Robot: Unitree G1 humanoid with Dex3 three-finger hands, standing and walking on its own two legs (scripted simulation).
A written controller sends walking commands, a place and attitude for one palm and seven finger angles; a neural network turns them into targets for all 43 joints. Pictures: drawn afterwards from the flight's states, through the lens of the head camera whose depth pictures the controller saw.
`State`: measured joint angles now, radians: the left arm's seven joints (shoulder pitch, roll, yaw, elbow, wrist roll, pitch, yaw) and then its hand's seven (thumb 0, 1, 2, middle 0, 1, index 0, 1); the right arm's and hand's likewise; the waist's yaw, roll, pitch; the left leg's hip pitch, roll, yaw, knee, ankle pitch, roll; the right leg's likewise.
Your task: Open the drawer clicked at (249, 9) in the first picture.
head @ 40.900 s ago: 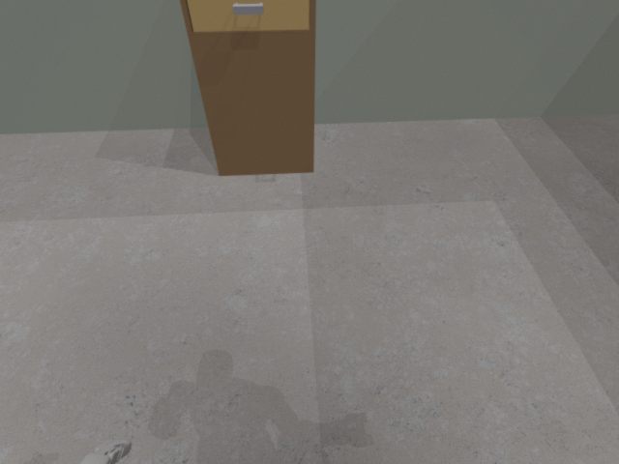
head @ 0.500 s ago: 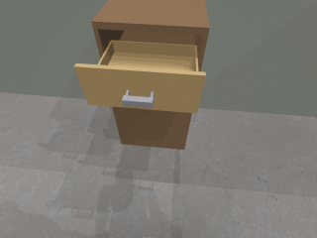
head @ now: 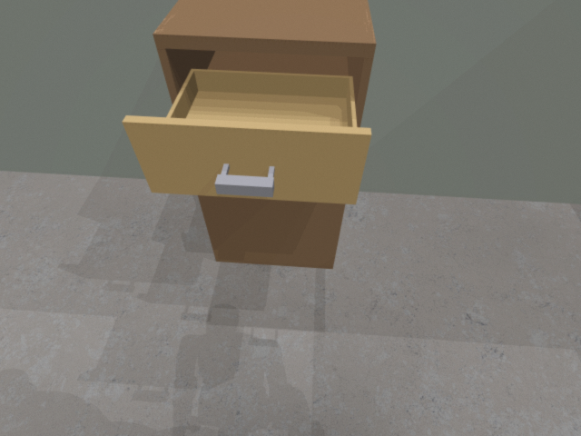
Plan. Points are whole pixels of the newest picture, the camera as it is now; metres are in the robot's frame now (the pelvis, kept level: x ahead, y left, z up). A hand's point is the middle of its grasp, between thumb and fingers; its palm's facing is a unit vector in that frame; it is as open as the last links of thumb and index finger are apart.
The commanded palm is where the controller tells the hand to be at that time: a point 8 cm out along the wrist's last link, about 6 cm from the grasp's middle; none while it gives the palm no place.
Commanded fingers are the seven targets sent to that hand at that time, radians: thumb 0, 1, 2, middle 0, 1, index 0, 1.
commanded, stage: look to check the result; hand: left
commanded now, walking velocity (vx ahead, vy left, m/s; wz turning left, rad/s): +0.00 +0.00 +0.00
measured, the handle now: (247, 177) +0.55 +0.11 +0.01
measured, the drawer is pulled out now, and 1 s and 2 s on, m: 0.28 0.28 0.28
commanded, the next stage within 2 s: stand and wait in 0.42 s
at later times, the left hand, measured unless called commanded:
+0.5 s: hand out of the picture -0.01 +0.16 -0.18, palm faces +0.05 -0.98 -0.17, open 7.4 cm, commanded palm none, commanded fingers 0.00 0.90 0.90 -0.20 -0.30 -0.20 -0.30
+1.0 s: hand out of the picture +0.01 +0.15 -0.17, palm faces +0.04 -0.98 -0.19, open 7.3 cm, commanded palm none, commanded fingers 0.00 0.90 0.90 -0.20 -0.30 -0.20 -0.30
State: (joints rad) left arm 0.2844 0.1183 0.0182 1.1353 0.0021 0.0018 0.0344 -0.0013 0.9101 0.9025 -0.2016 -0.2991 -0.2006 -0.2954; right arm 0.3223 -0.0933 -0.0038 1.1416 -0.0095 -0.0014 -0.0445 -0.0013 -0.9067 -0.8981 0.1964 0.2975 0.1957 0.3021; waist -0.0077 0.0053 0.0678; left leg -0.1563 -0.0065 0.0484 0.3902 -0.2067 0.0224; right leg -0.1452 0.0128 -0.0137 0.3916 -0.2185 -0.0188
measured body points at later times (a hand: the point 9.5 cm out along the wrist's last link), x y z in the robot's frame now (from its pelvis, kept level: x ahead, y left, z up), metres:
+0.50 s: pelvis +0.01 -0.01 +0.00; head +0.03 -0.01 +0.45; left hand -0.01 +0.21 -0.16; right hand -0.01 -0.21 -0.16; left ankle +0.00 +0.10 -0.74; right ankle +0.00 -0.11 -0.74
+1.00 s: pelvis +0.01 -0.02 +0.00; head +0.03 -0.02 +0.45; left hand +0.01 +0.20 -0.16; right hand +0.00 -0.23 -0.16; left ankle +0.00 +0.10 -0.74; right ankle +0.00 -0.11 -0.74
